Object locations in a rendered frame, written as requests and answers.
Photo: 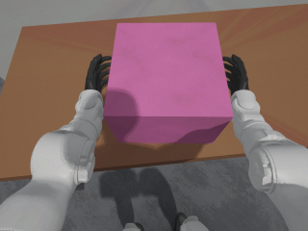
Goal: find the table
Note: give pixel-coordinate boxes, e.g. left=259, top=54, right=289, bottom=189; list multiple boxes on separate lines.
left=0, top=4, right=308, bottom=191

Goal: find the carton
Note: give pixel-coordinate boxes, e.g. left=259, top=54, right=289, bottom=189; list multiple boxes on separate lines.
left=103, top=22, right=234, bottom=143

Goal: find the robot right upper arm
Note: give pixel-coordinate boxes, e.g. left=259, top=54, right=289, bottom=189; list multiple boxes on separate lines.
left=248, top=144, right=308, bottom=231

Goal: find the robot left upper arm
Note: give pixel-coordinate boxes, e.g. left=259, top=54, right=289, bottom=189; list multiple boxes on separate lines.
left=0, top=132, right=95, bottom=231

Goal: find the robot right foot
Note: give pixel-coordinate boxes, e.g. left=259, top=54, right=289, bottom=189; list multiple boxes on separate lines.
left=174, top=214, right=187, bottom=231

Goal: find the left robot forearm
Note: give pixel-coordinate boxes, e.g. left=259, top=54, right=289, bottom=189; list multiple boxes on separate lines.
left=30, top=90, right=104, bottom=175

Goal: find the robot right hand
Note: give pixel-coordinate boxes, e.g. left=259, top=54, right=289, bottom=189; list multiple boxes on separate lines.
left=222, top=54, right=249, bottom=96

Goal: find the right robot thigh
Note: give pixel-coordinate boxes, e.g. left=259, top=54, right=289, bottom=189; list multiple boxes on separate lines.
left=180, top=221, right=209, bottom=231

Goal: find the right robot forearm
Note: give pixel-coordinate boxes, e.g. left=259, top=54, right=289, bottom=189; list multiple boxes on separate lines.
left=230, top=90, right=299, bottom=160

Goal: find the robot left hand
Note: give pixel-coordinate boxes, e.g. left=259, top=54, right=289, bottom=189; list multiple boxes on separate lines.
left=85, top=54, right=112, bottom=92

